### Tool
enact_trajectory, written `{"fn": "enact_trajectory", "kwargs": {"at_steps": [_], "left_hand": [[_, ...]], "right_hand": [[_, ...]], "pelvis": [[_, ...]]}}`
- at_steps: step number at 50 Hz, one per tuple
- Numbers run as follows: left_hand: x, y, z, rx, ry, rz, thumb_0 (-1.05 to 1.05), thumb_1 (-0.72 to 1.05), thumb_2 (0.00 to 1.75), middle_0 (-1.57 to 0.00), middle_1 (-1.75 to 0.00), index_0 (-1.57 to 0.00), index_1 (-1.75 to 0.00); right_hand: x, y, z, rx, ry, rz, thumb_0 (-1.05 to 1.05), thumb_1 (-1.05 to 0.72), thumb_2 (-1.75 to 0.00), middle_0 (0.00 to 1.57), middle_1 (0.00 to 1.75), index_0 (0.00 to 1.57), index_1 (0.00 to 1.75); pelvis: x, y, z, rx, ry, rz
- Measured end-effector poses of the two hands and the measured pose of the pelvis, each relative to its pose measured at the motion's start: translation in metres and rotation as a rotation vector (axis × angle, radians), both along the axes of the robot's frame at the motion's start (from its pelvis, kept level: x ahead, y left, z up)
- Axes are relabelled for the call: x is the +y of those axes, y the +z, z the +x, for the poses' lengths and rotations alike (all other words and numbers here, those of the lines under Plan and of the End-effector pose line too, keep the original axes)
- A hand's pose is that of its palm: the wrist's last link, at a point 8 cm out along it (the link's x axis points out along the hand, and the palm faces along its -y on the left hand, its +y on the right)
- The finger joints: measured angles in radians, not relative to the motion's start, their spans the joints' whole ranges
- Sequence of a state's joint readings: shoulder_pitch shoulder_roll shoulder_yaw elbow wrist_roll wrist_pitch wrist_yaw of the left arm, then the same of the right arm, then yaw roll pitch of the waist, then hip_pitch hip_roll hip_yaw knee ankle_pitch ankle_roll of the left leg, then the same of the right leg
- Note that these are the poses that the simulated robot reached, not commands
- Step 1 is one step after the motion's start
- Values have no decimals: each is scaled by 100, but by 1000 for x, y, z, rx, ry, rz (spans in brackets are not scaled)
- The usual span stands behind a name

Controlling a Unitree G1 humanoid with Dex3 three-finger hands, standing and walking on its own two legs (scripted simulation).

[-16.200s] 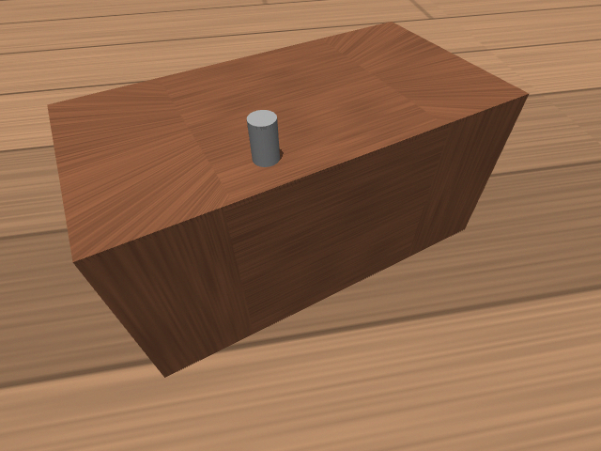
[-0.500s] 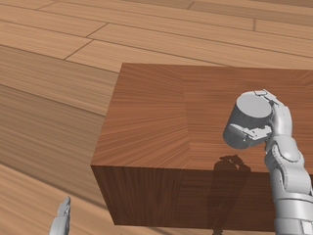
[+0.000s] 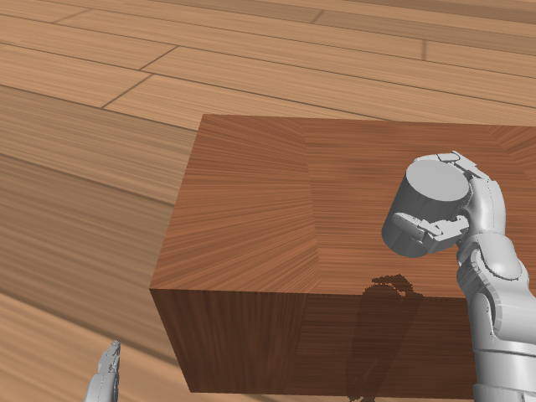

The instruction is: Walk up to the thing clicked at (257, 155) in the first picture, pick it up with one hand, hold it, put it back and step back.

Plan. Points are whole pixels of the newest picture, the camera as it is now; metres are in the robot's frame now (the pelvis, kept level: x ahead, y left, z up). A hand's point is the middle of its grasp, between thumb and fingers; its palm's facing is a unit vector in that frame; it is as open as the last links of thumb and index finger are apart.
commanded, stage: hold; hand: right
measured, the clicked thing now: (420, 211) +0.34 -0.17 +0.17
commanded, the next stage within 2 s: none
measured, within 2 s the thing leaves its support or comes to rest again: neither
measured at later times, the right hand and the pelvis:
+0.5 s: hand (424, 204) +0.34 -0.17 +0.18, palm faces +0.14 +0.99 -0.01, open 10.5 cm; pelvis +0.00 +0.00 +0.00, yaw -1 degrees
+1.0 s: hand (428, 208) +0.33 -0.18 +0.18, palm faces +0.13 +0.99 +0.00, open 10.5 cm; pelvis +0.00 +0.00 +0.00, yaw -1 degrees
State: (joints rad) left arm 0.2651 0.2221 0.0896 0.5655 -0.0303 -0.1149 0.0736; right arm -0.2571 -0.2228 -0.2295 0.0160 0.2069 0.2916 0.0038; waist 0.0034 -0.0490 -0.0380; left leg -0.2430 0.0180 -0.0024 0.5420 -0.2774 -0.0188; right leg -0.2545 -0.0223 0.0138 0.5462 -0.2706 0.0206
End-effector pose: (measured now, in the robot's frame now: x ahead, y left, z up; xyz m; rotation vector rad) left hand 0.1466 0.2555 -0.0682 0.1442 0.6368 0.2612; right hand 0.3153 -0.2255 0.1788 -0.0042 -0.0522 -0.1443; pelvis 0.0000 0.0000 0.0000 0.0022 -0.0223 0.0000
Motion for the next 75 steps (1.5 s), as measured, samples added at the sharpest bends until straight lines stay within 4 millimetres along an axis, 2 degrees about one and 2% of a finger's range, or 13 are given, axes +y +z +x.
{"fn": "enact_trajectory", "kwargs": {"at_steps": [7,16,28,42,52,64,75], "left_hand": [[-4,-1,7,2,-19,-17,-1,-51,5,-5,-5,-5,-5],[0,-2,10,-2,-17,-19,-1,-51,5,-5,-5,-5,-5],[3,0,10,6,-11,-7,-1,-51,5,-5,-5,-5,-5],[-6,-3,9,7,-12,-23,-1,-51,5,-5,-5,-5,-5],[-4,-2,7,6,-9,-9,-1,-51,5,-5,-5,-5,-5],[-2,-1,11,0,-8,-17,-1,-51,5,-5,-5,-5,-5],[4,-2,12,6,-1,-11,-1,-52,5,-5,-5,-5,-5]], "right_hand": [[4,5,-1,5,12,-1,0,52,-113,71,110,73,110],[8,12,-3,-1,17,0,0,52,-113,71,110,73,110],[4,2,-6,36,3,8,0,52,-113,71,110,73,110],[-1,5,-13,22,5,-8,0,52,-113,71,110,73,110],[0,0,-9,34,12,4,0,52,-113,71,110,73,111],[6,9,-7,10,22,-7,0,52,-113,71,110,73,111],[4,1,-4,41,-4,5,0,52,-113,71,110,73,111]], "pelvis": [[2,1,2,-3,-4,-1],[4,2,4,-9,-8,-2],[3,3,4,-12,-10,-3],[0,3,4,-19,-9,0],[-1,4,2,-15,-9,-1],[0,4,5,-15,-5,1],[4,4,7,-12,-10,-3]]}}
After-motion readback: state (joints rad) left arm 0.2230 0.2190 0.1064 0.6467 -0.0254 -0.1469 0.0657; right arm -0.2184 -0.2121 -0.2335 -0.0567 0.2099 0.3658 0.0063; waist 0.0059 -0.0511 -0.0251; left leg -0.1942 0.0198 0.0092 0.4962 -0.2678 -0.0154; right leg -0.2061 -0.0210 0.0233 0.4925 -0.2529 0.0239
